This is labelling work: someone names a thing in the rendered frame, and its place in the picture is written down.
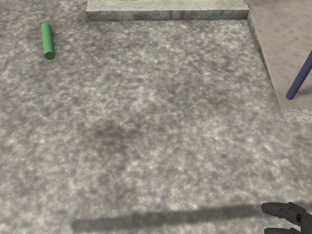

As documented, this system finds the robot right hand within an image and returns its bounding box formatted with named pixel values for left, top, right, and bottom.
left=261, top=202, right=312, bottom=234

